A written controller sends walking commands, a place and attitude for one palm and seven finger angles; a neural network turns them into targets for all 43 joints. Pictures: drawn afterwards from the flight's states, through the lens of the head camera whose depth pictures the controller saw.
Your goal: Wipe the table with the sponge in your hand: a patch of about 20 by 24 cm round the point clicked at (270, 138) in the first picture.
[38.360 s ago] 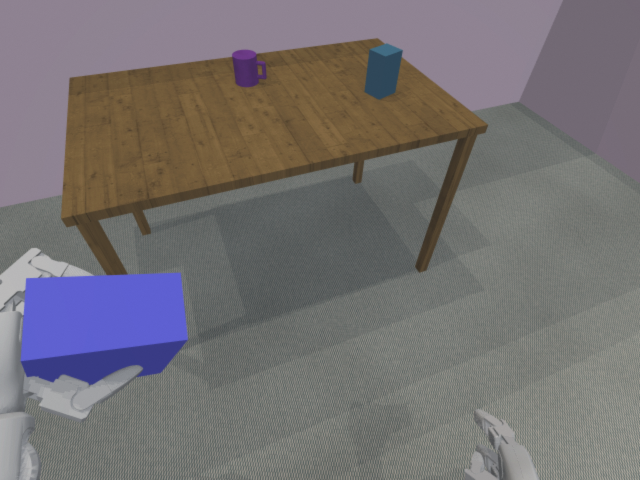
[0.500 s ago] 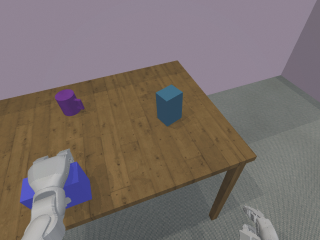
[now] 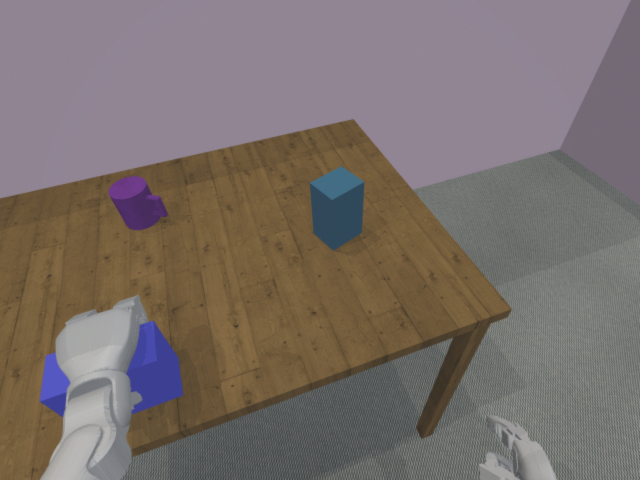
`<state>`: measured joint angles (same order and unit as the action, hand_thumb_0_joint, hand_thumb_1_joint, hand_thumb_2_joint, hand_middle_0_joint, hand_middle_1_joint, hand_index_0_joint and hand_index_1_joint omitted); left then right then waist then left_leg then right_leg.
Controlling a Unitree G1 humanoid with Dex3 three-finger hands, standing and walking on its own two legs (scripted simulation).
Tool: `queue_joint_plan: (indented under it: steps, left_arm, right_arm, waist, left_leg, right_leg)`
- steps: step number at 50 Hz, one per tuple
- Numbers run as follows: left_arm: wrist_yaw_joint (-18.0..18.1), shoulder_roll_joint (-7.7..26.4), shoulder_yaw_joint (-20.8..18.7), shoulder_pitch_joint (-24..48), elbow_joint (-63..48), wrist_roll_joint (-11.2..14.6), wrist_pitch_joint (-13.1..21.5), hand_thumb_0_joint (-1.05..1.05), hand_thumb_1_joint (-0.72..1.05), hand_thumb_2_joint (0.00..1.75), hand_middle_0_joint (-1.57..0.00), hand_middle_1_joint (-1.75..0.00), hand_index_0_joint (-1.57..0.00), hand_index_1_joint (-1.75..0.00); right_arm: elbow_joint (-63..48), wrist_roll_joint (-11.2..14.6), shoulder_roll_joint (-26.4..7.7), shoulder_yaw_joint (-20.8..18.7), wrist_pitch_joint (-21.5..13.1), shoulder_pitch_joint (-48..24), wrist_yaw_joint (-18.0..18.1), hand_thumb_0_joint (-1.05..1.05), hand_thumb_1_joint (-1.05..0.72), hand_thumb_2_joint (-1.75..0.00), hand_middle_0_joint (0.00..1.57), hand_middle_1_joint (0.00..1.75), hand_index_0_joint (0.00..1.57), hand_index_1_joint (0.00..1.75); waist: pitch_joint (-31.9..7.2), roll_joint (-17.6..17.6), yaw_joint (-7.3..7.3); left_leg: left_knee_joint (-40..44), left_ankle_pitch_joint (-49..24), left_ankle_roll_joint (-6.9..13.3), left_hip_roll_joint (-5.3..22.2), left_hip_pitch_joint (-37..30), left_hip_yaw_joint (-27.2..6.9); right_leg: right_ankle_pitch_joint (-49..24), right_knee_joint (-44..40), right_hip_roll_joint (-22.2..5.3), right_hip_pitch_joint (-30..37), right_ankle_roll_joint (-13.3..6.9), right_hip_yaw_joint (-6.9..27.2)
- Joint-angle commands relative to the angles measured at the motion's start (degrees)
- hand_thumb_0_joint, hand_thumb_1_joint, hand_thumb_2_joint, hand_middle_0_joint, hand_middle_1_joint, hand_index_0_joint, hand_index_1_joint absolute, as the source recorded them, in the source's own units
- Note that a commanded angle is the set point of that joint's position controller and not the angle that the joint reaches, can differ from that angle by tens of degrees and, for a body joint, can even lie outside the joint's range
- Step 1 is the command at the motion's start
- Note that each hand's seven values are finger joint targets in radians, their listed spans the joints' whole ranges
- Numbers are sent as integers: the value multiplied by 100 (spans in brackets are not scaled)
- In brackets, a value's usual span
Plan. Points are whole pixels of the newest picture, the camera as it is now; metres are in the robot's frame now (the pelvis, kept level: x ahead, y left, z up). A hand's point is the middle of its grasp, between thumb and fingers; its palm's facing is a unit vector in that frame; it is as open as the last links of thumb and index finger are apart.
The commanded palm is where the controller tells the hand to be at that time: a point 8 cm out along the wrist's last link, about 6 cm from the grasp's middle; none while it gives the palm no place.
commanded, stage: wipe back along the middle lane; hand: left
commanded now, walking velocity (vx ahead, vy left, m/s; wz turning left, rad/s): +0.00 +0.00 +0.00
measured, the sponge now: (125, 383) +0.24 +0.31 -0.04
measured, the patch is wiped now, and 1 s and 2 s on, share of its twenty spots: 0.65 0.65 0.70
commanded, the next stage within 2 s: slide across to the third lane in 0.18 s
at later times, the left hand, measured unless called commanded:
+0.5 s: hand (121, 362) +0.25 +0.30 +0.01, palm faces -0.02 -0.02 -1.00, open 10.5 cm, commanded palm +0.21 +0.26 +0.04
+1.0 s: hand (131, 357) +0.26 +0.29 +0.01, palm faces -0.07 -0.01 -1.00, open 10.5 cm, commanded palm +0.23 +0.22 +0.05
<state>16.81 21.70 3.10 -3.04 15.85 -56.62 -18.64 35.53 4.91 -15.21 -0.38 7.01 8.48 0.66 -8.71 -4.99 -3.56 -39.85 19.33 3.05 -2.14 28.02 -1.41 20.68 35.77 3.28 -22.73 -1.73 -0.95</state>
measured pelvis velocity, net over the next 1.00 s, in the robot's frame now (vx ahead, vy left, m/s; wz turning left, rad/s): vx -0.01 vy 0.01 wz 0.05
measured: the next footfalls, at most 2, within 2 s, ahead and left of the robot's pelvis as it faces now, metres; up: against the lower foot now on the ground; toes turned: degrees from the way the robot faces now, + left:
none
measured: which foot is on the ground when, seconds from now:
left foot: down 0.00-1.00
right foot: down 0.00-1.00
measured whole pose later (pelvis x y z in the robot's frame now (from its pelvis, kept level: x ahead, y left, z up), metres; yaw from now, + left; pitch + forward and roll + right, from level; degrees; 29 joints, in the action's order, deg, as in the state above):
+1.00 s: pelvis -0.01 +0.01 +0.00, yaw +3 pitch +6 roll -2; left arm 13.9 19.3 13.5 5.7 19.0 -58.3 -24.2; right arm 36.3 4.7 -14.2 -0.3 7.4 5.7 -0.1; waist -7.6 -6.2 -6.4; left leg -40.9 18.9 3.6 -3.8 28.0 -3.6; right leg 21.1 36.3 1.9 -21.6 -1.2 -3.4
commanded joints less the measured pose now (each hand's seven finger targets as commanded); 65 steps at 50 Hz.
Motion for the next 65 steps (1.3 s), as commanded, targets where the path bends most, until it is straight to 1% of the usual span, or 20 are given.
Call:
queue_joint_plan:
  steps: [1, 2, 5, 7, 8, 12, 15, 17, 18, 22, 23, 32, 35, 37, 45, 51, 57, 58, 62, 65]
  left_arm:
    - [-290, 381, 17, -530, 83, 210, -60, 0, 10, 130, -120, -160, -120, -160]
    - [-286, 590, -161, -522, 107, 198, -81, 0, 10, 130, -120, -160, -120, -160]
    - [-306, 282, 164, -328, 103, 169, -102, 0, 10, 130, -120, -160, -120, -160]
    - [-272, 568, -149, -481, 124, 166, -95, 0, 10, 130, -120, -160, -120, -160]
    - [-290, 322, 76, -546, 44, 209, -80, 0, 10, 130, -120, -160, -120, -160]
    - [-270, 373, 13, -638, 26, 170, -72, 0, 10, 130, -120, -160, -120, -160]
    - [-276, 51, 375, -445, -108, 171, -119, 0, 10, 130, -120, -160, -120, -160]
    - [-242, 240, 207, -317, -314, 157, -166, 0, 10, 130, -120, -160, -120, -160]
    - [-260, -43, 514, -292, -444, 189, -197, 0, 10, 130, -120, -160, -120, -160]
    - [-273, 97, 444, 118, -476, 217, -293, 0, 10, 130, -120, -160, -120, -160]
    - [-306, -145, 712, 261, -569, 251, -297, 0, 10, 130, -120, -160, -120, -160]
    - [-423, -286, 999, 823, -537, 173, -225, 0, 10, 130, -120, -160, -120, -160]
    - [-469, -679, 1421, 1174, -470, 185, -183, 0, 10, 130, -120, -160, -120, -160]
    - [-462, -464, 1239, 1372, -414, 160, -165, 0, 10, 130, -120, -160, -120, -160]
    - [-505, -1009, 1784, 1702, -269, 169, -23, 0, 10, 130, -120, -160, -120, -160]
    - [-462, -1138, 1918, 1783, -290, 259, -23, 0, 10, 130, -120, -160, -120, -160]
    - [-375, -947, 1720, 2046, -121, 188, -211, 0, 10, 130, -120, -160, -120, -160]
    - [-377, -1130, 1877, 2009, -146, 228, -240, 0, 10, 130, -120, -160, -120, -160]
    - [-352, -891, 1656, 2011, 62, 157, -311, 0, 10, 130, -120, -160, -120, -160]
    - [-325, -913, 1680, 2393, 277, 136, -354, 0, 10, 130, -120, -160, -120, -160]
  right_arm:
    - [-944, 29, -655, -211, -279, -827, 36, 0, -90, -90, 20, 30, 20, 30]
    - [-920, 29, -696, -218, -268, -842, 41, 0, -90, -90, 20, 30, 20, 30]
    - [-943, 34, -650, -207, -261, -871, 42, 0, -90, -90, 20, 30, 20, 30]
    - [-918, 30, -686, -231, -260, -838, 39, 0, -90, -90, 20, 30, 20, 30]
    - [-977, 32, -641, -212, -264, -875, 33, 0, -90, -90, 20, 30, 20, 30]
    - [-962, 28, -668, -233, -266, -885, 14, 0, -90, -90, 20, 30, 20, 30]
    - [-1007, 27, -621, -215, -250, -923, 3, 0, -90, -90, 20, 30, 20, 30]
    - [-1000, 19, -650, -250, -243, -940, -7, 0, -90, -90, 20, 30, 20, 30]
    - [-1057, 25, -601, -235, -240, -1007, -12, 0, -90, -90, 20, 30, 20, 30]
    - [-995, 24, -621, -235, -221, -1020, 16, 0, -90, -90, 20, 30, 20, 30]
    - [-1033, 25, -592, -214, -220, -1056, 30, 0, -90, -90, 20, 30, 20, 30]
    - [-920, 8, -576, -190, -222, -1086, 2, 0, -90, -90, 20, 30, 20, 30]
    - [-919, 19, -526, -175, -241, -1097, -4, 0, -90, -90, 20, 30, 20, 30]
    - [-870, 12, -564, -180, -233, -1087, 5, 0, -90, -90, 20, 30, 20, 30]
    - [-818, 7, -515, -183, -233, -1082, -31, 0, -90, -90, 20, 30, 20, 30]
    - [-843, 22, -497, -185, -190, -1181, -60, 0, -90, -90, 20, 30, 20, 30]
    - [-803, 55, -524, -163, -138, -1281, -62, 0, -90, -90, 20, 30, 20, 30]
    - [-843, 64, -473, -164, -141, -1276, -70, 0, -90, -90, 20, 30, 20, 30]
    - [-813, 56, -509, -159, -73, -1319, -82, 0, -90, -90, 20, 30, 20, 30]
    - [-772, 75, -496, -136, -45, -1306, -39, 0, -90, -90, 20, 30, 20, 30]
  waist:
    - [-411, 878, -65]
    - [-364, 871, -87]
    - [-249, 794, -18]
    - [-377, 803, -101]
    - [-391, 772, -78]
    - [-410, 804, -101]
    - [-362, 781, -21]
    - [-456, 728, -46]
    - [-506, 615, -18]
    - [-425, 786, 26]
    - [-406, 779, 86]
    - [-464, 701, 116]
    - [-344, 711, 197]
    - [-446, 738, 182]
    - [-587, 834, 272]
    - [-588, 995, 259]
    - [-546, 814, 182]
    - [-594, 868, 178]
    - [-528, 779, 120]
    - [-344, 859, 224]
  left_leg:
    - [420, -1439, -45, 40, -536, -228]
    - [437, -1379, -55, 37, -497, -263]
    - [460, -1296, -52, 60, -519, -241]
    - [466, -1344, -67, 65, -555, -294]
    - [450, -1359, -53, 55, -546, -240]
    - [443, -1481, -75, 78, -588, -292]
    - [454, -1411, -61, 99, -618, -276]
    - [470, -1466, -68, 130, -733, -358]
    - [461, -1467, -50, 126, -794, -341]
    - [527, -1322, -41, 152, -851, -428]
    - [526, -1288, -18, 144, -873, -396]
    - [571, -1435, -49, 200, -1102, -549]
    - [575, -1270, -21, 203, -1099, -554]
    - [587, -1209, -34, 208, -1113, -583]
    - [440, -1362, -35, 203, -1146, -601]
    - [441, -1238, -26, 205, -1071, -621]
    - [542, -1045, -76, 204, -1032, -598]
    - [529, -1015, -34, 175, -1025, -566]
    - [587, -892, -53, 174, -938, -547]
    - [591, -652, -34, 144, -857, -471]
  right_leg:
    - [-2074, -440, -54, 277, -226, 46]
    - [-1990, -447, -35, 261, -240, 98]
    - [-1779, -457, -34, 117, -234, 17]
    - [-1782, -452, -12, 184, -257, 61]
    - [-1847, -437, -31, 240, -242, 14]
    - [-1944, -415, -19, 194, -258, 65]
    - [-1794, -422, -22, 104, -241, -15]
    - [-1762, -423, -9, 127, -262, 23]
    - [-1691, -415, -22, 132, -248, -36]
    - [-1548, -495, -9, 86, -245, -25]
    - [-1537, -494, -17, 84, -232, -62]
    - [-1519, -471, -5, 25, -264, -79]
    - [-1291, -477, -13, -120, -250, -154]
    - [-1280, -473, 5, -97, -270, -104]
    - [-1396, -351, -22, -219, -264, -189]
    - [-1349, -352, -46, -212, -240, -198]
    - [-1176, -347, -29, -185, -289, -165]
    - [-1136, -358, -35, -125, -273, -198]
    - [-1027, -377, -19, -131, -298, -159]
    - [-840, -441, -27, -227, -276, -154]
